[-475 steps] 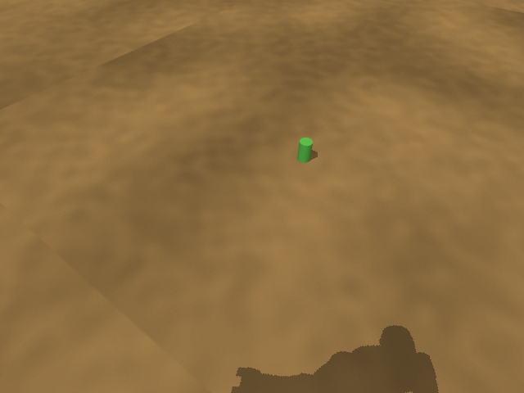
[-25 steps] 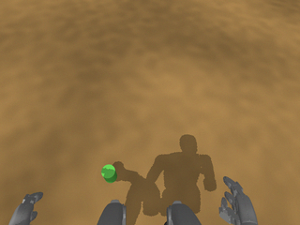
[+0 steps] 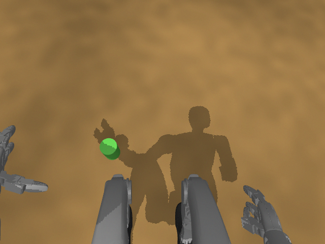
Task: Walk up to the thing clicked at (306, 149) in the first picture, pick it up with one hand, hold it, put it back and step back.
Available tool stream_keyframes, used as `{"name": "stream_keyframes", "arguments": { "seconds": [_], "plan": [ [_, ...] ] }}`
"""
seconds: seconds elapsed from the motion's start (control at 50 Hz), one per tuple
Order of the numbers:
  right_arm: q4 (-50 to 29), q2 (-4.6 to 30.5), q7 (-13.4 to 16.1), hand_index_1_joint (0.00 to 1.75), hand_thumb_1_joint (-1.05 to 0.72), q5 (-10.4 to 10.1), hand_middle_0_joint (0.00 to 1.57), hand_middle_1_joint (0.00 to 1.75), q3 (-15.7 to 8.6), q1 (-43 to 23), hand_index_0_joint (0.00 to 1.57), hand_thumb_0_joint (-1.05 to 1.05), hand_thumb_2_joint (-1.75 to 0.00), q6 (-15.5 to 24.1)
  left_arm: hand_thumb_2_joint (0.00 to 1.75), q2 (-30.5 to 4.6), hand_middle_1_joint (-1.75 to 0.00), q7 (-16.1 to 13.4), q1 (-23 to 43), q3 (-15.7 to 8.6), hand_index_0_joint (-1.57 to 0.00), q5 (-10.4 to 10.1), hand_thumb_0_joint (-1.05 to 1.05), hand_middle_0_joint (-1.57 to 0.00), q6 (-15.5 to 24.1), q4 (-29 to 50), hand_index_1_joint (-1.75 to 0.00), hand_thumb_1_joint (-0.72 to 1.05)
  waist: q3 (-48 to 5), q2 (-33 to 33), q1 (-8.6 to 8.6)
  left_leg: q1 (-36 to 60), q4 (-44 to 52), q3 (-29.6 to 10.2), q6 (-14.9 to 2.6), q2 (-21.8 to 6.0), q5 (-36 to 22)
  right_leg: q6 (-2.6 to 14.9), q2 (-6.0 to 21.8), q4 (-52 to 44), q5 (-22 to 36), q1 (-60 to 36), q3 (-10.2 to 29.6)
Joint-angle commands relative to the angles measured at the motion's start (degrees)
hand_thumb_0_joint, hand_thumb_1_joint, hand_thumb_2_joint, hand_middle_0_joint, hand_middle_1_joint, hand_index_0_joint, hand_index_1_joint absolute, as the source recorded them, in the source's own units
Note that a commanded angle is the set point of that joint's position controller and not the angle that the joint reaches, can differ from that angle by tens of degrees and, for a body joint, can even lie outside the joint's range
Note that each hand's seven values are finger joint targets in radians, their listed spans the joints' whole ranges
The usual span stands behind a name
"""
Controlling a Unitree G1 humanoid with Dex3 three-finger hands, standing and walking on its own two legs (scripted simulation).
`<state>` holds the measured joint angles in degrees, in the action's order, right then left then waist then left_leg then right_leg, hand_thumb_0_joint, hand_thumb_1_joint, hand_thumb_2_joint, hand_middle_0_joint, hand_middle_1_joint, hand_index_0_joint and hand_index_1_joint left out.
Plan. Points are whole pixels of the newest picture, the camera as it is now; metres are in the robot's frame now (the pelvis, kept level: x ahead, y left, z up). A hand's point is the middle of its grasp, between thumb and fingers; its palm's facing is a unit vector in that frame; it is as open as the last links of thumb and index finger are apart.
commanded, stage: go down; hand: left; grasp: from the side
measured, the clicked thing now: (110, 149) +0.43 +0.20 -0.49
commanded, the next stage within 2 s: none
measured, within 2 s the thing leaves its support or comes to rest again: neither
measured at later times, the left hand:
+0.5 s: hand (28, 152) +0.34 +0.35 -0.12, palm faces +0.06 -0.91 -0.42, open 15.7 cm
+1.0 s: hand (31, 150) +0.35 +0.36 -0.16, palm faces +0.09 -0.93 -0.36, open 16.0 cm
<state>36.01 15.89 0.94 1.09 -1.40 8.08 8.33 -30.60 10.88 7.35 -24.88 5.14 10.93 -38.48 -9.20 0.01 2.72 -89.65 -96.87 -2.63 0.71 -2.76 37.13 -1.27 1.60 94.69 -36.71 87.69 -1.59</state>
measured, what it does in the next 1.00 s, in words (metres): lowers itself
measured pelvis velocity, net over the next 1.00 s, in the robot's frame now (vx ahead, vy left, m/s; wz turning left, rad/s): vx -0.04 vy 0.00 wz -0.04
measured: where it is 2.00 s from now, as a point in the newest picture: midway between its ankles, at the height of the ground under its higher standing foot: (154, 238)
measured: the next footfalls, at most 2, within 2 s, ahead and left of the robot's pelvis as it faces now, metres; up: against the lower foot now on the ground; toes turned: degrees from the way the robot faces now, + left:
none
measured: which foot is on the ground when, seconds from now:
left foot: down 0.00-1.00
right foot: down 0.00-1.00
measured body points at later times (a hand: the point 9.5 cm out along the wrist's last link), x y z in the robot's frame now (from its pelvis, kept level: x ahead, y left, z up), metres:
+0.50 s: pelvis -0.03 +0.00 -0.07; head +0.17 +0.04 +0.33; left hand +0.33 +0.40 -0.10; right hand +0.12 -0.28 -0.18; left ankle +0.05 +0.13 -0.52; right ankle +0.06 -0.14 -0.52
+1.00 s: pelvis -0.04 +0.00 -0.13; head +0.16 +0.04 +0.27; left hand +0.34 +0.41 -0.13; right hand +0.10 -0.28 -0.24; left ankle +0.05 +0.13 -0.52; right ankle +0.06 -0.14 -0.52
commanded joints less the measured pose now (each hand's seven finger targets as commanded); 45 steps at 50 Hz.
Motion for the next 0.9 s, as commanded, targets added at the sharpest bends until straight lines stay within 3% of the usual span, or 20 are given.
{"name": "stream_keyframes", "arguments": {
  "seconds": [0.0,0.02,0.06,0.12,0.14,0.16,0.18,0.26,0.28,0.34,0.42,0.52,0.56,0.58,0.6,0.62,0.7,0.78,0.82,0.88],
  "plan": [
    [-5.34,11.10,0.76,0.30,-0.86,-0.43,0.20,0.30,-4.43,3.68,0.20,0.00,-0.89,1.71,0.26,-19.33,-0.26,1.50,10.21,-7.35,-0.04,-2.35,0.00,-0.03,7.07,8.39,-0.25,-0.38,-30.31,5.23,-1.22,17.93,8.96,0.08,-2.47,1.46,-16.56,2.91,-1.36,-8.37,14.82,-12.27,0.32],
    [-4.56,11.13,0.72,0.30,-0.86,-0.39,0.20,0.30,-4.31,3.96,0.20,0.00,-0.89,1.47,0.26,-18.46,-0.26,2.23,11.62,-6.46,-0.04,-2.51,0.00,-0.03,7.91,6.20,-0.25,-0.37,-28.76,5.47,-0.29,17.31,9.01,-0.28,-2.37,1.33,-13.33,2.98,-1.34,-8.05,12.07,-9.79,0.27],
    [-3.96,11.59,0.75,0.30,-0.85,-0.11,0.20,0.30,-4.16,4.32,0.20,0.00,-0.89,1.28,0.29,-20.05,-0.29,3.25,15.26,-6.85,-0.03,-2.35,0.00,-0.02,9.55,4.90,-0.27,-0.37,-29.34,7.08,-0.10,15.99,7.67,-0.56,-2.21,1.32,-11.48,3.08,-1.21,-6.35,10.68,-7.15,0.18],
    [-2.92,11.86,0.71,0.30,-0.85,0.00,0.20,0.30,-3.65,4.91,0.20,0.00,-0.89,0.67,0.38,-21.83,-0.38,4.37,17.68,-6.93,-0.03,-2.01,0.00,-0.01,11.02,2.54,-0.35,-0.34,-28.93,8.69,-0.66,15.74,8.26,-1.54,-1.94,1.04,-5.99,3.14,-1.20,-5.42,6.38,-3.93,0.00],
    [-3.54,12.47,0.81,0.30,-0.84,0.13,0.20,0.30,-3.76,4.44,0.20,0.00,-0.88,0.42,0.42,-24.92,-0.41,4.47,18.91,-8.87,-0.03,-1.83,0.00,-0.01,11.68,4.40,-0.38,-0.33,-30.62,9.54,-1.65,16.27,8.29,-1.56,-1.82,0.97,-5.37,3.15,-1.21,-5.02,5.91,-3.78,0.03],
    [-3.30,12.25,0.87,0.30,-0.84,0.30,0.20,0.30,-3.64,4.53,0.20,0.00,-0.88,0.14,0.36,-25.08,-0.34,4.71,19.75,-8.03,-0.02,-1.25,0.00,0.00,11.70,3.85,-0.32,-0.31,-31.24,10.27,-1.31,15.75,7.87,-1.17,-1.85,1.03,-4.09,3.08,-1.11,-5.40,4.70,-4.12,0.42],
    [-3.94,12.55,0.82,0.30,-0.84,0.21,0.20,0.30,-3.43,4.27,0.20,0.00,-0.88,-0.05,0.35,-25.57,-0.33,4.61,19.63,-8.90,-0.02,-1.41,0.00,0.00,11.74,3.12,-0.30,-0.31,-30.86,9.88,-1.39,15.29,8.04,-1.65,-1.92,0.98,-3.08,3.06,-1.22,-4.93,4.23,-3.70,0.02],
    [-3.01,12.47,0.62,0.30,-0.84,-0.01,0.20,0.30,-2.48,4.48,0.20,0.00,-0.88,-0.76,0.34,-26.86,-0.31,4.64,19.28,-11.13,-0.02,-2.18,0.00,0.00,11.81,-0.71,-0.28,-0.28,-30.56,8.90,-2.04,11.53,5.88,-1.61,-2.02,1.25,-4.01,3.20,-1.37,-2.56,4.56,-2.85,-0.81],
    [-3.72,12.74,0.62,0.30,-0.84,-0.05,0.20,0.30,-2.32,3.58,0.20,0.00,-0.88,-0.96,0.34,-28.35,-0.30,4.55,17.89,-12.59,-0.02,-2.54,0.00,0.00,11.88,-1.43,-0.28,-0.29,-30.46,7.42,-2.90,10.37,5.17,-1.05,-2.20,1.32,-5.01,3.16,-1.40,-2.70,5.17,-3.98,-0.59],
    [-3.62,12.47,0.49,0.30,-0.84,0.11,0.20,0.30,-2.08,3.22,0.20,0.00,-0.88,-1.28,0.36,-25.79,-0.32,5.83,18.41,-10.42,-0.02,-2.55,0.00,0.00,11.80,-2.97,-0.30,-0.28,-28.83,6.98,-1.66,7.83,3.30,-0.53,-2.34,1.24,-6.03,3.27,-1.50,-1.80,5.82,-2.53,-0.58],
    [-3.64,13.21,0.45,0.30,-0.84,0.20,0.20,0.30,-2.22,3.42,0.20,0.00,-0.88,-1.43,0.36,-29.05,-0.32,7.18,22.10,-11.73,-0.02,-2.73,0.00,0.00,12.94,-1.31,-0.30,-0.29,-29.36,9.27,-1.58,7.10,2.38,-1.15,-2.16,0.99,-4.92,3.42,-1.63,0.41,5.34,-0.06,-1.18],
    [-2.02,13.90,0.33,0.30,-0.85,0.40,0.20,0.30,-2.11,4.98,0.20,0.00,-0.89,-1.25,0.33,-28.16,-0.29,9.05,24.40,-11.85,-0.01,-4.16,0.00,0.00,14.88,-1.66,-0.26,-0.29,-31.05,10.78,-0.54,9.10,0.31,-2.35,-1.78,0.75,-7.53,3.64,-1.71,3.74,6.96,4.37,-2.00],
    [-1.33,14.59,0.27,0.30,-0.85,0.74,0.20,0.30,-2.18,5.11,0.20,0.00,-0.89,-1.29,0.32,-30.32,-0.28,9.62,25.23,-12.92,-0.01,-3.88,0.00,0.00,15.59,-1.46,-0.25,-0.29,-32.21,12.83,-1.31,11.19,-0.12,-3.19,-1.39,0.51,-9.43,3.77,-1.56,5.53,7.84,6.20,-2.26],
    [-1.01,14.55,0.24,0.30,-0.85,0.84,0.20,0.30,-1.99,5.10,0.20,0.00,-0.89,-1.37,0.32,-29.65,-0.28,9.90,24.51,-12.61,-0.01,-3.81,0.00,0.00,15.58,-2.70,-0.25,-0.29,-31.79,13.12,-1.27,11.57,-0.65,-3.22,-1.36,0.46,-10.56,3.79,-1.52,6.02,8.48,6.99,-2.45],
    [-1.33,14.43,0.19,0.30,-0.85,0.86,0.20,0.30,-1.91,4.90,0.20,0.00,-0.89,-1.42,0.33,-30.09,-0.29,10.04,25.64,-12.65,-0.01,-3.84,0.00,0.00,15.83,-2.06,-0.26,-0.29,-30.89,12.27,-0.81,9.10,-0.85,-3.03,-1.50,0.63,-7.99,3.71,-1.56,5.84,7.02,6.55,-2.48],
    [-1.19,14.63,0.16,0.30,-0.85,1.05,0.20,0.30,-1.80,5.13,0.20,0.00,-0.89,-1.50,0.32,-30.56,-0.27,10.15,24.57,-13.85,0.00,-3.97,0.00,0.00,15.90,-3.02,-0.24,-0.29,-32.01,11.77,-1.40,9.54,-1.77,-2.69,-1.62,0.68,-9.62,3.67,-1.50,6.18,8.43,5.76,-2.40],
    [-1.34,14.71,-0.11,0.30,-0.86,1.18,0.20,0.30,-1.36,4.47,0.20,0.00,-0.89,-1.94,0.30,-32.43,-0.26,10.80,25.05,-15.61,-0.01,-4.88,0.00,0.00,16.45,-3.81,-0.23,-0.30,-31.69,9.99,-1.89,4.85,-3.31,-1.54,-2.00,1.01,-6.91,3.46,-1.63,6.90,6.64,4.59,-2.31],
    [-0.61,14.73,-0.18,0.30,-0.86,1.32,0.20,0.30,-1.15,4.61,0.20,0.00,-0.89,-1.99,0.27,-31.70,-0.21,12.07,26.83,-14.74,0.00,-5.16,0.00,0.00,16.32,-5.08,-0.19,-0.29,-30.43,10.44,-0.86,2.61,-4.58,-1.45,-2.04,0.87,-4.14,3.47,-1.77,8.21,4.68,7.01,-2.58],
    [-1.39,14.96,-0.02,0.30,-0.86,1.36,0.20,0.30,-0.99,3.69,0.20,0.00,-0.89,-2.02,0.28,-34.81,-0.22,12.41,27.50,-16.59,0.00,-5.43,0.00,0.00,16.52,-4.41,-0.20,-0.30,-30.69,9.55,-1.58,0.65,-5.66,-0.75,-2.37,1.08,-3.58,3.37,-1.84,7.98,3.97,6.21,-2.35],
    [-0.68,14.66,-0.08,0.30,-0.86,1.53,0.20,0.30,-0.94,4.50,0.20,0.00,-0.89,-1.90,0.28,-34.12,-0.22,13.32,29.37,-15.77,0.00,-5.87,0.00,0.00,16.86,-3.87,-0.20,-0.31,-31.45,8.96,-0.66,-1.12,-7.44,-0.01,-2.47,1.17,-3.37,3.22,-1.93,8.19,3.57,5.78,-2.09]
  ]
}}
